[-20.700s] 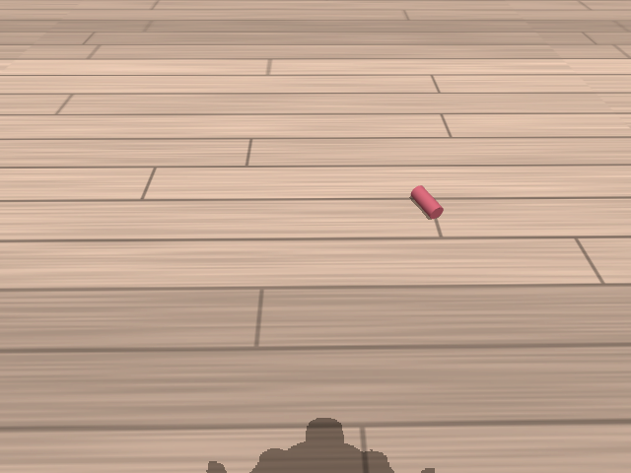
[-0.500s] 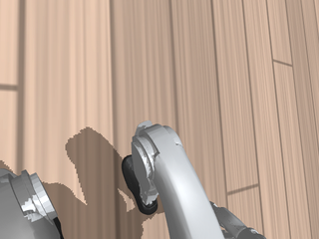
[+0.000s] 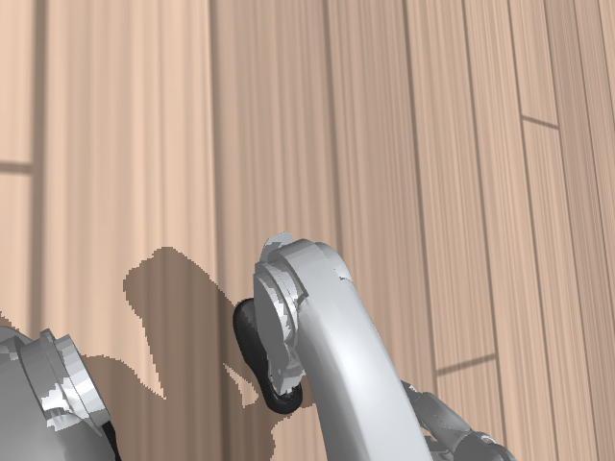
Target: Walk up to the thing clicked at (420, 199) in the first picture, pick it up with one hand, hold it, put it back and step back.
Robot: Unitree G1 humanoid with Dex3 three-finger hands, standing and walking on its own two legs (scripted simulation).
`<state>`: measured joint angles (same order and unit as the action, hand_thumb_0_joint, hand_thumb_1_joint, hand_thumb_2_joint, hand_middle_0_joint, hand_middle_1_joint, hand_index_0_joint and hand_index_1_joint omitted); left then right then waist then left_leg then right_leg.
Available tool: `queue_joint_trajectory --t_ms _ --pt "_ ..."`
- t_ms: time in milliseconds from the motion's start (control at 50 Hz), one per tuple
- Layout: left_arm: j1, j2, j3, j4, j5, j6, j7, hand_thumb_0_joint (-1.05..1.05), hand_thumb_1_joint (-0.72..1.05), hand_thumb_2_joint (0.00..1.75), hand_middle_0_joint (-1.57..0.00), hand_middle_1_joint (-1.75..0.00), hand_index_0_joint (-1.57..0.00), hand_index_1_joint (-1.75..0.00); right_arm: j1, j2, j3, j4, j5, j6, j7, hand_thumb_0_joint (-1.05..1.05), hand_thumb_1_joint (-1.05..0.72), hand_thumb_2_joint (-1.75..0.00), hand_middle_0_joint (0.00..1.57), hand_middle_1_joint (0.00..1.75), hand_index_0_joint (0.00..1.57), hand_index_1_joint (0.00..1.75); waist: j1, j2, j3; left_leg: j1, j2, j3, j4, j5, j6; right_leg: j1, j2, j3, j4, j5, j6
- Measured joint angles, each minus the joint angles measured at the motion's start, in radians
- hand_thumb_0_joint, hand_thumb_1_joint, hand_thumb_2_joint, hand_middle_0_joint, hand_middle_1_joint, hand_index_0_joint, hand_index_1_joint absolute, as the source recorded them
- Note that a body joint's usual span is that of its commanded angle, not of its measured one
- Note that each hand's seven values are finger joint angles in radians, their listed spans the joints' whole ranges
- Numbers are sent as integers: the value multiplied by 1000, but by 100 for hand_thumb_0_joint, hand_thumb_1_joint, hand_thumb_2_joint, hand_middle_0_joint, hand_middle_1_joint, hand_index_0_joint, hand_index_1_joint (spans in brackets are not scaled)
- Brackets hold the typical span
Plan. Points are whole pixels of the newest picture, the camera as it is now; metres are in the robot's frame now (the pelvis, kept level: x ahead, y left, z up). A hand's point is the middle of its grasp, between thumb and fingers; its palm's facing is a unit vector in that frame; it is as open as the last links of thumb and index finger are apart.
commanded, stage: close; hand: left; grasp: from above
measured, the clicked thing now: out of the picture +0.47 +0.36 -0.27
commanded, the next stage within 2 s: settle in 0.14 s
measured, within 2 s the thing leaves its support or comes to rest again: leaves its support in 0.56 s
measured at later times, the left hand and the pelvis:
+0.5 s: hand out of the picture +0.46 +0.35 -0.24, palm faces -0.43 -0.17 -0.89, open 9.6 cm; pelvis +0.00 +0.00 +0.00, yaw +0 degrees
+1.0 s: hand out of the picture +0.46 +0.37 -0.15, palm faces -0.44 -0.14 -0.89, open 9.4 cm; pelvis +0.00 +0.00 +0.01, yaw +4 degrees
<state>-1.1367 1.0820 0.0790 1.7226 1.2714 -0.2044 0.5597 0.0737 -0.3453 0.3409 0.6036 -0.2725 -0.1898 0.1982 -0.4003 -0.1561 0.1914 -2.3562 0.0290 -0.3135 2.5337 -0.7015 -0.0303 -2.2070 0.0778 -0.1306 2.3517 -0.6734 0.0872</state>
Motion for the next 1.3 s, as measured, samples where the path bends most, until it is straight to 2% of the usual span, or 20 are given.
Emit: queue_joint_trajectory --t_ms 400,520,660,760,920,1040,1120,1300 --pt "7 6 12 -22 -12 1 -31 1 12 37 -66 -57 -70 -51 13 -5 -1 1 5 6 -2 0 -90 -90 20 30 20 29 -1 7 2 -4 1 1 2 -1 -1 -5 -1 1 3 0 2" --pt "33 -15 21 -77 -18 11 -52 0 12 35 -69 -52 -73 -47 18 -1 -8 -2 9 16 -3 0 -91 -90 20 30 21 29 11 12 -10 -4 -1 1 -5 -2 -5 -7 -5 -1 -1 -2 0" --pt "86 -61 43 -190 -26 29 -87 0 12 32 -72 -47 -76 -42 25 5 -41 3 26 31 5 0 -91 -90 20 30 21 29 39 37 -58 -13 -5 8 -15 -3 -7 -16 -13 2 -3 -8 -8" --pt "103 -98 30 -253 -42 56 -132 0 13 30 -74 -45 -78 -39 29 11 -85 6 48 49 12 0 -91 -90 20 30 21 29 63 71 -104 -24 -9 23 -25 2 -2 -24 -22 12 -5 -15 -12" --pt "105 -172 -21 -329 -84 91 -260 0 13 27 -76 -43 -80 -37 43 19 -146 0 97 94 11 0 -91 -90 20 30 20 29 106 124 -155 -25 -12 66 -59 15 12 -26 -38 42 -16 -21 -18" --pt "112 -212 -32 -380 -82 74 -336 0 12 26 -77 -43 -81 -37 57 26 -169 -13 122 144 -8 0 -91 -90 20 30 20 29 124 141 -171 -13 -17 82 -86 32 11 -17 -48 52 -29 -16 -16" --pt "116 -223 -26 -402 -72 61 -360 0 11 27 -78 -42 -82 -37 65 27 -177 -18 131 172 -27 0 -91 -90 20 30 20 29 127 144 -174 -7 -20 88 -104 45 8 -14 -53 55 -39 -6 -19" --pt "110 -222 -11 -415 -62 51 -369 0 12 27 -77 -43 -81 -38 89 25 -195 -8 138 208 -65 0 -91 -90 20 30 21 29 123 151 -183 -4 -21 101 -132 69 5 -20 -58 64 -54 13 -26"
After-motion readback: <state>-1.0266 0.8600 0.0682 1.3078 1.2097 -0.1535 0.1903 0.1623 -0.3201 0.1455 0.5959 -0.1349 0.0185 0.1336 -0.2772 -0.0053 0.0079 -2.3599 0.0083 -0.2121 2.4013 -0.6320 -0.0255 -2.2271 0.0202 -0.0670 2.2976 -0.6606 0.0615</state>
